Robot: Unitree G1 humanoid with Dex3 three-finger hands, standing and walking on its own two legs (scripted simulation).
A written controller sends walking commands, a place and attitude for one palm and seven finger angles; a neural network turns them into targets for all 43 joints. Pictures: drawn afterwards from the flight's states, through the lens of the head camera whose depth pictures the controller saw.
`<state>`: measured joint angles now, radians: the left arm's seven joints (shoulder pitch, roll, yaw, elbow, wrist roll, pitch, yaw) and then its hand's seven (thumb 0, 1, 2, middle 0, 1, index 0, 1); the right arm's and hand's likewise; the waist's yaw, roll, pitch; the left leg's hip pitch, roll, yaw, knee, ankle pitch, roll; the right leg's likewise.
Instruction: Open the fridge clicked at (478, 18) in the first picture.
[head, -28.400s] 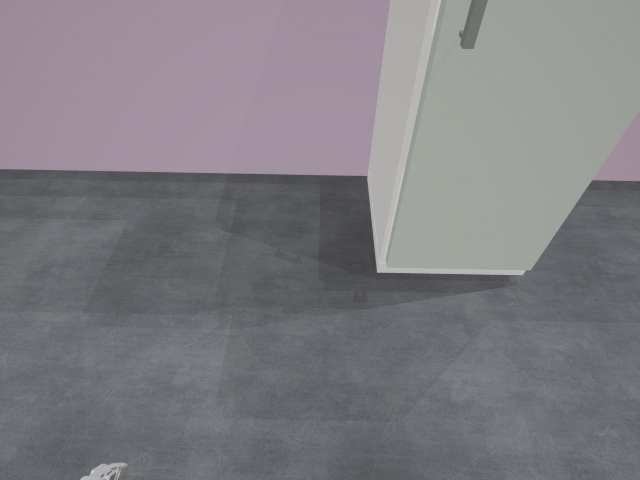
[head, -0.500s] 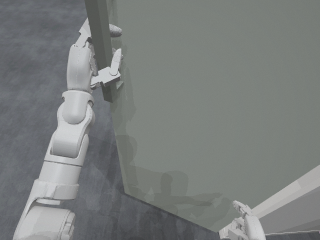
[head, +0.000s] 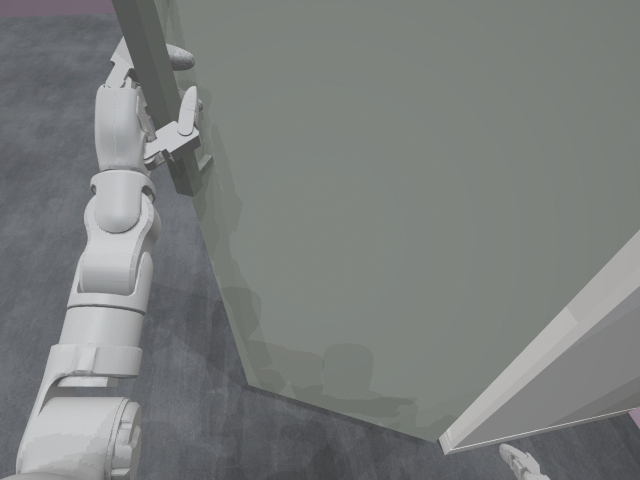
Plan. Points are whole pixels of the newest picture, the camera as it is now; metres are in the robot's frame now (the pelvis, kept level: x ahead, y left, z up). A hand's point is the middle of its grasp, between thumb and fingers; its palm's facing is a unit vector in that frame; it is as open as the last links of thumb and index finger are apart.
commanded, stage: stop walking and hold the door back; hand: left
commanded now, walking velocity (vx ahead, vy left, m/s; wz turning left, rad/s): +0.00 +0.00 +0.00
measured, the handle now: (176, 94) +0.43 +0.19 +0.27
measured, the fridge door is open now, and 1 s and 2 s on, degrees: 63 64 64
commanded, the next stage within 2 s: loosen the grip on the handle in 0.14 s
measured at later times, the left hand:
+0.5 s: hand (177, 130) +0.39 +0.18 +0.25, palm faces +0.23 -0.97 -0.10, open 9.7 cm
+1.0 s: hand (149, 138) +0.37 +0.20 +0.25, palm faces +0.27 -0.95 -0.15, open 14.6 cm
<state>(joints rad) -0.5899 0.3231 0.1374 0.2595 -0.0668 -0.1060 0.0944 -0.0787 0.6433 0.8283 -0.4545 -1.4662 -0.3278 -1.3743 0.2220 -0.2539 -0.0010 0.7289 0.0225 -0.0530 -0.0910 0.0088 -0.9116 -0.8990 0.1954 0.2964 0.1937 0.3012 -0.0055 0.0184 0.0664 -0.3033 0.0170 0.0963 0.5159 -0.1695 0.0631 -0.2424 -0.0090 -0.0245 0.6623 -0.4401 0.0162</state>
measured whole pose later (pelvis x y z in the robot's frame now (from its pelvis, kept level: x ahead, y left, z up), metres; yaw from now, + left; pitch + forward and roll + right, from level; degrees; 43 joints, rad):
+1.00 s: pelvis +0.03 -0.05 +0.00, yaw +0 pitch +1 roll +1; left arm -0.39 0.42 0.38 0.24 -0.18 -0.19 -0.12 -0.01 -0.55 0.20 -0.37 -1.23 -0.27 -1.17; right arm 0.19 -0.25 0.03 0.69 0.03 -0.13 -0.08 0.01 -0.91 -0.90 0.20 0.30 0.20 0.30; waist 0.02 0.03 -0.03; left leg -0.33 0.05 0.08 0.53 -0.21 -0.01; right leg -0.24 0.02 -0.07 0.56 -0.33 -0.05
